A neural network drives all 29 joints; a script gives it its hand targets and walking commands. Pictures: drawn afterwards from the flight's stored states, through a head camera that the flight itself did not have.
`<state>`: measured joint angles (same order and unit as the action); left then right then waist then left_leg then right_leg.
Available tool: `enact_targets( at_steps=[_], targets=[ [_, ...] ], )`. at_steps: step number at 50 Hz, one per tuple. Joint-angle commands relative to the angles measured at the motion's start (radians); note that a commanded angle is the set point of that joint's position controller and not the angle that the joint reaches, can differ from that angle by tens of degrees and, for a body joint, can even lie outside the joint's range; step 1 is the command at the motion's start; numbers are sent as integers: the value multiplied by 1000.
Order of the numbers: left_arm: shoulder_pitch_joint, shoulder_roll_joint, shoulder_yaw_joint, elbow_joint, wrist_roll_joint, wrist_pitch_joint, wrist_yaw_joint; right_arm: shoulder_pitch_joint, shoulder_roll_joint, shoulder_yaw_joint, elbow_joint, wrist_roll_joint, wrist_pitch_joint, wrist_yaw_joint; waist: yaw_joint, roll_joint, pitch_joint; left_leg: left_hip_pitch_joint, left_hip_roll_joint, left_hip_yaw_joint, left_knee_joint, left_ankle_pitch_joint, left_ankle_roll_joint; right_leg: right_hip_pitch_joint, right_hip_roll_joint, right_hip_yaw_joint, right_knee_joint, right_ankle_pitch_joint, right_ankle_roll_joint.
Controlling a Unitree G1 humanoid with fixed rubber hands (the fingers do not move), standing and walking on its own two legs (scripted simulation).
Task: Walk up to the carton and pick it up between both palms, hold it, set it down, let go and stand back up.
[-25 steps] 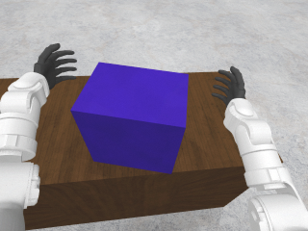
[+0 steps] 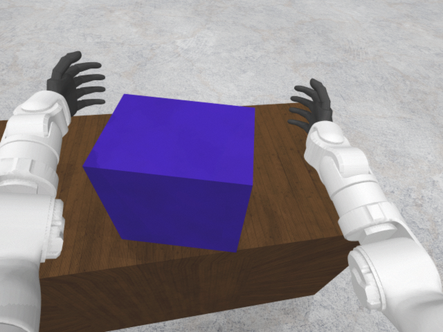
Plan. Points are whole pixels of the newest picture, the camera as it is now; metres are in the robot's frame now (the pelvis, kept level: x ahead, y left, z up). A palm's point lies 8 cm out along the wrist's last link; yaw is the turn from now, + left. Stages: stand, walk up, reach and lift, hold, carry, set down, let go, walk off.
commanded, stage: reach and lift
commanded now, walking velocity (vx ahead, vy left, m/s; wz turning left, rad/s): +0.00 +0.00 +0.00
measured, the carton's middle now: (183, 178) +0.43 +0.04 +0.00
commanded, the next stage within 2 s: none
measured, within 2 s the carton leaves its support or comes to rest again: neither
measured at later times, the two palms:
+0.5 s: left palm (79, 148) +0.47 +0.23 +0.08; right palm (291, 165) +0.38 -0.17 +0.07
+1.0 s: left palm (87, 157) +0.46 +0.22 +0.06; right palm (279, 168) +0.39 -0.16 +0.05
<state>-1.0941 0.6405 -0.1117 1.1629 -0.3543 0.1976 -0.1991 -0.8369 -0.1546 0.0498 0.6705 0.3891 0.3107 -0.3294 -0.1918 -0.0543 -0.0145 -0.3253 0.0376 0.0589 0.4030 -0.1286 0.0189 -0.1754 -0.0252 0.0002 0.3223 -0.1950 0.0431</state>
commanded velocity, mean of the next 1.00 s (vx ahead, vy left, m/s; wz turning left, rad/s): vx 0.00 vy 0.00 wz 0.00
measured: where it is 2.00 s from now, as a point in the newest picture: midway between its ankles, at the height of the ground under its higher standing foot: outside the picture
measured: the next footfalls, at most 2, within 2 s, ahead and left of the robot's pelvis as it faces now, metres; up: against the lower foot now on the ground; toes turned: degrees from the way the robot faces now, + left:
none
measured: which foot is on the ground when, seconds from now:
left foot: down 0.00-1.00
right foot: down 0.00-1.00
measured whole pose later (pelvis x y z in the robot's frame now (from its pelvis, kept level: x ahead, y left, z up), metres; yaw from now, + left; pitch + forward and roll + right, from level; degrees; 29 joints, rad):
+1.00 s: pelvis -0.01 +0.02 -0.02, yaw +1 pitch +15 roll -4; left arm -1.03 0.43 -0.17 1.40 -0.30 -0.19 -0.10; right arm -0.84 -0.05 -0.04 1.13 0.28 -0.15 -0.29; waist -0.16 0.00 -0.15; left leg -0.72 0.04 0.02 0.63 -0.19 0.04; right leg -0.53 -0.02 -0.03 0.50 -0.24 0.06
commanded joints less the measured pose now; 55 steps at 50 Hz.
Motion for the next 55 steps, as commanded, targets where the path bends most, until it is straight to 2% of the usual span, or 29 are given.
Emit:
enact_targets(
  at_steps=[1, 3, 5, 6, 7, 8, 14, 19, 20, 25, 29, 30, 33, 37, 39, 43, 46, 48, 52, 55],
  targets=[
    [-390, 149, 27, -83, 4, -81, -1, -328, -89, -21, -95, -4, -76, -6, 4, 155, -466, 376, -41, -30, 18, 122, 4, -71, 39, -54, -10, 335, -49],
    [-362, 123, 20, -49, 13, -111, 0, -300, -68, -8, -59, -8, -110, -5, 1, 168, -460, 388, -37, -31, 32, 149, -1, -88, 40, -61, -9, 343, -51],
    [-357, 110, 13, -18, 14, -142, -1, -306, -65, -17, -47, -28, -146, -5, -4, 155, -471, 381, -37, -30, 44, 162, -7, -103, 42, -69, -3, 351, -50],
    [-335, 101, 21, -34, 28, -157, 1, -278, -54, -11, -38, -24, -162, -5, 7, 172, -463, 391, -37, -34, 51, 173, -11, -109, 43, -70, 0, 346, -53],
    [-348, 90, 20, -31, 29, -171, 6, -275, -58, -28, -24, -36, -180, -5, -6, 183, -466, 391, -34, -37, 53, 164, -18, -136, 44, -73, -5, 324, -55],
    [-339, 89, 35, -46, 35, -189, 10, -271, -46, -23, -37, -43, -200, -6, 9, 178, -485, 393, -36, -34, 63, 181, -17, -134, 44, -75, 0, 339, -52],
    [-358, 73, 55, -67, 34, -264, 37, -268, -29, -64, -56, -101, -290, -4, 2, 184, -632, 349, -37, -30, 111, 198, -32, -174, 48, -81, 37, 352, -42],
    [-313, 19, 23, 70, 35, -296, 42, -246, -17, -70, 74, -122, -334, 13, -2, 172, -598, 311, -27, -45, 135, 152, -35, -260, 50, -89, 50, 282, -49],
    [-317, -2, 3, 99, 29, -307, 41, -250, -17, -72, 109, -122, -346, 17, -10, 184, -576, 296, -23, -50, 138, 136, -39, -290, 49, -92, 54, 255, -52],
    [-337, -32, -6, 118, 46, -381, 57, -269, -27, -78, 203, -114, -430, 41, 15, 247, -616, 309, -13, -69, 187, 227, -73, -389, 55, -101, 73, 221, -63],
    [-330, -37, 16, 104, 62, -425, 72, -270, -34, -77, 250, -105, -477, 49, 17, 207, -684, 293, -15, -71, 208, 257, -72, -376, 58, -97, 100, 259, -44],
    [-332, -39, 14, 113, 60, -432, 75, -269, -29, -72, 272, -103, -481, 50, 14, 199, -680, 288, -14, -71, 207, 242, -71, -384, 57, -97, 101, 250, -42],
    [-373, -56, -7, 68, 43, -448, 89, -307, -41, -90, 252, -102, -502, 55, 9, 245, -741, 305, -10, -75, 222, 244, -89, -447, 60, -102, 102, 207, -49],
    [-342, -84, -30, 89, 45, -436, 99, -309, -39, -82, 268, -102, -495, 58, 24, 262, -706, 285, -6, -75, 217, 182, -87, -471, 58, -101, 106, 150, -60],
    [-369, -91, -51, 116, 24, -434, 100, -347, -43, -100, 264, -113, -491, 54, 9, 239, -709, 258, -5, -78, 221, 141, -82, -490, 56, -103, 114, 131, -55],
    [-337, -126, -57, 137, 38, -428, 97, -324, -27, -84, 323, -101, -491, 45, 9, 237, -671, 245, -5, -77, 226, 143, -81, -486, 52, -97, 120, 141, -53],
    [-352, -143, -46, 83, 53, -428, 102, -327, -26, -94, 331, -99, -499, 43, 7, 239, -700, 280, 4, -83, 227, 195, -94, -496, 62, -106, 116, 145, -54],
    [-356, -156, -48, 113, 56, -422, 101, -340, -18, -106, 349, -114, -490, 40, -3, 222, -670, 252, 3, -89, 222, 147, -85, -501, 60, -108, 118, 114, -52],
    [-339, -186, -55, 79, 58, -424, 106, -343, 11, -112, 307, -130, -500, 34, -2, 213, -700, 250, 4, -81, 222, 153, -83, -488, 58, -100, 115, 141, -52],
    [-356, -203, -52, 88, 71, -416, 105, -367, 16, -137, 312, -149, -498, 31, -1, 222, -676, 240, 6, -85, 217, 138, -87, -496, 56, -105, 115, 116, -53]
  ],
)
